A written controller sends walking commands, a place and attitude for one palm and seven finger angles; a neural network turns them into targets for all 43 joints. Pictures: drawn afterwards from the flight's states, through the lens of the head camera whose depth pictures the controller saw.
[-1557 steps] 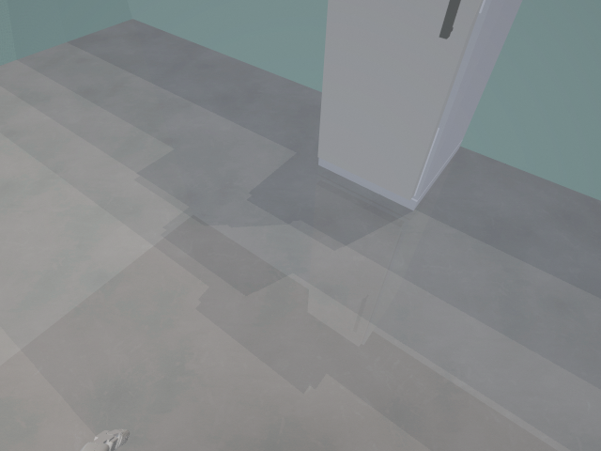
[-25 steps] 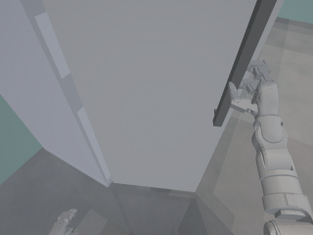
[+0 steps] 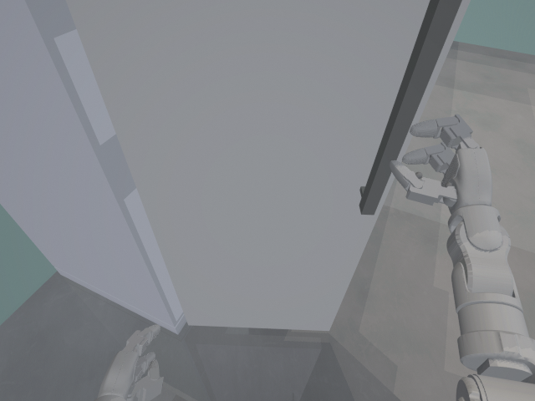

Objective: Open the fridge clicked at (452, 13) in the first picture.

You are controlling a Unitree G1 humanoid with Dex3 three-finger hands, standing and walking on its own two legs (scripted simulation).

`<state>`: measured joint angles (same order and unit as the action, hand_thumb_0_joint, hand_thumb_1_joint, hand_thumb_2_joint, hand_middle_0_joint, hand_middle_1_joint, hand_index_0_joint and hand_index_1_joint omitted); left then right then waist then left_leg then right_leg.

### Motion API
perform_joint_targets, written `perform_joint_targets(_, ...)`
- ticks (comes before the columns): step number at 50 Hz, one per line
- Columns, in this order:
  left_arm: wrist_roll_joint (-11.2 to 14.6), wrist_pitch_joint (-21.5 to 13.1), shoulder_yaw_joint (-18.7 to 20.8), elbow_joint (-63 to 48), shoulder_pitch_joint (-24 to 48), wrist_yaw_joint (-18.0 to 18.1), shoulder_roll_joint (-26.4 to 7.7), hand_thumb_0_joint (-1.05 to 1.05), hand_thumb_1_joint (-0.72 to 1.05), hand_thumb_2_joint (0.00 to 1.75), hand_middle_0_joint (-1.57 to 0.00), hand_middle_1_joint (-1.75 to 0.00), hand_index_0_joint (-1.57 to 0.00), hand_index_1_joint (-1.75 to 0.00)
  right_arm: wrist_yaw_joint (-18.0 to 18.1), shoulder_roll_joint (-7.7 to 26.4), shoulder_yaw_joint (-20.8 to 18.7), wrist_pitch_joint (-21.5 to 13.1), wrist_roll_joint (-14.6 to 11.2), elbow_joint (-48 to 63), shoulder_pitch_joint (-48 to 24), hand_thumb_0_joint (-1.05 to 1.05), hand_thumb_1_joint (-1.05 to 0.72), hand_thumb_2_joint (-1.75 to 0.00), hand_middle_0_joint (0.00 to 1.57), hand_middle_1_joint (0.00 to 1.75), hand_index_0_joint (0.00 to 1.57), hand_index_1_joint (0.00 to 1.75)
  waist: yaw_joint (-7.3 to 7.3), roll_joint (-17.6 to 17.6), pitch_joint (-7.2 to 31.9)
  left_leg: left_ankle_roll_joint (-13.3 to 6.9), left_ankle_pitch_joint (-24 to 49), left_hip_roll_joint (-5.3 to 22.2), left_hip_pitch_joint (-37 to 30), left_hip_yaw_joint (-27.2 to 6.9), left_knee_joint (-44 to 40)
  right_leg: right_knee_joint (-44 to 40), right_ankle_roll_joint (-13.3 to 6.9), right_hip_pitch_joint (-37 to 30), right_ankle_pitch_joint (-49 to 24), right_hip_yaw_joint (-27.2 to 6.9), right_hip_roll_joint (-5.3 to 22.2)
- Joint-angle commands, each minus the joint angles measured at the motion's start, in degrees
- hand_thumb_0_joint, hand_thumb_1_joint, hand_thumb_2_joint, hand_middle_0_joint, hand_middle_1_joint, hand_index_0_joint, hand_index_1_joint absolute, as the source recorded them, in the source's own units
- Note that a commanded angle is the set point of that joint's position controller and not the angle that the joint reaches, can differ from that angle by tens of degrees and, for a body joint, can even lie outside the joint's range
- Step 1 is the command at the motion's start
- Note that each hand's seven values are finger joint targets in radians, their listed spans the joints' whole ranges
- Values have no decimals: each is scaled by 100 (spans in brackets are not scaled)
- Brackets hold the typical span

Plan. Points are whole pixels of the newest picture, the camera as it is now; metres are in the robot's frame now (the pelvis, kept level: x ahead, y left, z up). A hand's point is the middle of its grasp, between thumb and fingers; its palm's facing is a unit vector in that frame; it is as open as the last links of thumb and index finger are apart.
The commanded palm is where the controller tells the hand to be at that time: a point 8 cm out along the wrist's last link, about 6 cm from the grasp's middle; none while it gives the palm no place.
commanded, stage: loosen the grip on the handle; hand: right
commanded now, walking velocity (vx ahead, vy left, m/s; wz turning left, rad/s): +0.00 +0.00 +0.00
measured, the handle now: (402, 96) +0.47 -0.15 +0.25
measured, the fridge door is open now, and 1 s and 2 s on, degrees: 67 65 65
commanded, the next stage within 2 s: slip the hand off the handle in 0.38 s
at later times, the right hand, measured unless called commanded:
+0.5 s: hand (413, 182) +0.39 -0.18 +0.16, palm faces +0.08 +0.97 -0.21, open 14.5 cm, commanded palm +0.36 -0.24 +0.17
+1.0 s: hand (471, 198) +0.37 -0.25 +0.16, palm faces +0.10 +0.98 -0.19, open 14.7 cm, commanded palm +0.34 -0.30 +0.17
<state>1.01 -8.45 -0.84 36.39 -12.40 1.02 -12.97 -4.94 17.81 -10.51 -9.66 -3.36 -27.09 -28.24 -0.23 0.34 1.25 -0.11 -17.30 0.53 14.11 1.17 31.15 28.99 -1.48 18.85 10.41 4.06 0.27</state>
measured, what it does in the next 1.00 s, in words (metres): stands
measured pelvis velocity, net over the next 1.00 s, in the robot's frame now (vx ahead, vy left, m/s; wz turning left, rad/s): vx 0.01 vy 0.00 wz -0.01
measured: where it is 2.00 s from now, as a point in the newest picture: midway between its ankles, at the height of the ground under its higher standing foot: outside the picture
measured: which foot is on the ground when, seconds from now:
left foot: down 0.00-1.00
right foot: down 0.00-1.00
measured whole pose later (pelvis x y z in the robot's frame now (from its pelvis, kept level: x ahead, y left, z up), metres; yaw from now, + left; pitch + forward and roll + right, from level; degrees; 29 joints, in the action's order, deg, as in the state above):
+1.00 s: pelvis +0.01 +0.00 -0.01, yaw -1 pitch +5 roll +1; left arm 2.3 -5.3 -1.8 35.6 -12.8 4.7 -14.3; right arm -17.3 25.6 -19.2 -14.3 -10.5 -23.9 -21.4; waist 0.8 0.5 3.0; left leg -0.6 -20.8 -0.8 20.1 2.6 36.4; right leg 38.5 -1.3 27.3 15.8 2.0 1.4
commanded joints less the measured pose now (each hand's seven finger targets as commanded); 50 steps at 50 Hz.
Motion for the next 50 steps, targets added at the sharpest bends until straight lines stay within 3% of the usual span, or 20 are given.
perform_joint_targets(1,99,-186,303,-576,162,152,-932,0,90,90,-20,-30,-20,-30,-31,774,202,-858,-16,962,-2985,0,43,-26,44,138,44,138,-385,-283,888,-51,-78,-123,1248,23,-424,-113,22,-1036,734,-480,132)
perform_joint_targets(3,127,-135,269,-496,133,214,-981,0,90,90,-20,-30,-20,-30,2,1262,-104,-951,-36,596,-3248,0,55,-20,41,135,41,135,-382,-136,734,-61,-457,-105,1296,-102,-500,-57,-2,-702,1220,-427,59)
perform_joint_targets(7,162,-150,220,-515,109,251,-911,0,90,90,-20,-30,-20,-30,-97,1389,61,-1089,-59,310,-3529,0,55,-20,36,128,36,128,-346,203,1088,-61,-912,-54,1197,-343,-570,179,-27,-418,1251,-265,-64)
perform_joint_targets(9,158,-132,233,-513,21,239,-935,0,90,90,-20,-30,-20,-30,-162,1491,-15,-1115,-85,207,-3447,0,55,-20,33,125,33,125,-303,106,1307,-52,-770,-33,985,-441,-569,263,-63,-282,1038,-273,-68)
perform_joint_targets(10,136,-111,308,-629,17,228,-962,0,90,90,-20,-30,-20,-30,-209,2204,-868,-1114,-166,384,-2444,0,55,-20,32,123,32,123,69,14,1677,-68,-598,9,442,-548,-596,288,-65,-244,718,-260,-41)
perform_joint_targets(11,151,-81,227,-714,173,230,-930,0,90,90,-20,-30,-20,-30,-342,1965,-607,-1078,-254,516,-2299,0,55,-20,30,122,30,122,52,141,1641,-47,-312,58,232,-631,-569,278,-75,-99,558,-199,-86)
perform_joint_targets(13,185,-76,250,-673,137,237,-917,0,90,90,-20,-30,-20,-30,-513,1732,-524,-1052,-486,579,-2348,0,55,-20,28,118,28,118,-53,-323,1393,13,-138,64,238,-650,-649,300,-80,0,501,-203,-30)
perform_joint_targets(15,192,-93,264,-663,97,244,-940,0,90,90,-20,-30,-20,-30,-579,1764,-629,-1067,-589,822,-2205,0,55,-20,25,115,25,115,-10,-248,1331,38,262,56,272,-655,-603,324,-93,-43,316,-185,-45)
perform_joint_targets(18,147,-62,304,-599,-2,258,-989,0,90,90,-20,-30,-20,-30,-531,2194,-1074,-1051,-560,1089,-2052,0,55,-20,25,115,25,115,39,-201,1500,78,941,42,120,-576,-393,381,-112,-78,-8,-185,-43)
perform_joint_targets(20,146,-93,318,-647,-33,229,-915,0,90,90,-20,-30,-20,-30,-547,1844,-873,-1069,-580,1417,-1964,0,55,-20,25,115,25,115,14,-90,1676,98,1392,7,153,-517,-318,420,-119,-293,-234,-147,-64)
perform_joint_targets(23,124,-82,344,-604,-106,230,-950,0,90,90,-20,-30,-20,-30,-557,1947,-1020,-1038,-559,1550,-1644,0,55,-20,25,115,25,115,46,-149,1775,124,1921,-17,69,-420,-159,467,-132,-345,-513,-137,-69)
perform_joint_targets(24,113,-37,362,-467,-268,251,-1006,0,90,90,-20,-30,-20,-30,-541,2282,-1393,-987,-519,922,-1391,0,55,-20,25,115,25,115,-6,-335,1564,138,1974,-32,191,-391,-125,497,-114,-165,-509,-140,-53)
perform_joint_targets(25,111,-14,346,-551,-260,232,-978,0,90,90,-20,-30,-20,-30,-602,2078,-1255,-993,-544,1128,-1257,0,55,-20,25,115,25,115,47,-352,1657,154,2118,-30,125,-378,-58,495,-116,-158,-581,-129,-75)
perform_joint_targets(29,109,2,359,-695,-142,237,-934,0,90,90,-20,-30,-20,-30,-767,2153,-1374,-1091,-633,1812,-1228,0,55,-20,25,115,25,115,110,87,2099,73,2550,-106,65,-269,95,583,-130,-569,-1078,-125,-70)
perform_joint_targets(31,110,-9,355,-727,-130,237,-919,0,90,90,-20,-30,-20,-30,-850,2042,-1300,-1097,-692,2022,-1104,0,55,-20,25,115,25,115,102,264,2161,25,2539,-164,192,-184,134,606,-119,-783,-1287,-152,-52)
perform_joint_targets(34,131,21,346,-727,-103,263,-955,0,90,90,-20,-30,-20,-30,-957,2048,-1382,-978,-796,1881,-718,0,55,-20,25,115,25,115,94,141,1893,28,2483,-180,343,-125,121,617,-115,-717,-1305,-184,-25)
perform_joint_targets(40,177,74,287,-753,-24,380,-979,0,90,90,-20,-30,-20,-30,-1144,2052,-1270,-722,-882,1832,-1058,0,55,-20,25,115,25,115,-61,181,1551,-35,1660,-230,790,-18,16,570,-67,-771,-937,-336,32)
perform_joint_targets(44,170,52,260,-727,9,459,-1004,0,90,90,-20,-30,-20,-30,-1172,2115,-1184,-772,-864,1766,-1558,0,55,-20,25,115,25,115,-124,471,1605,-86,1095,-243,1093,4,-11,578,-43,-917,-662,-470,55)
perform_joint_targets(49,141,62,215,-740,4,485,-1024,0,90,90,-20,-30,-20,-30,-1249,2408,-1429,-839,-867,1524,-1504,0,55,-20,25,115,25,115,-40,472,1799,-123,1021,-253,1016,31,60,587,-18,-882,-695,-552,76)
perform_joint_targets(50,154,69,200,-748,7,482,-1007,0,90,90,-20,-30,-20,-30,-1296,2246,-1277,-818,-885,1394,-1517,0,55,-20,25,115,25,115,-68,434,1705,-119,922,-261,1086,51,56,566,-11,-852,-602,-566,90)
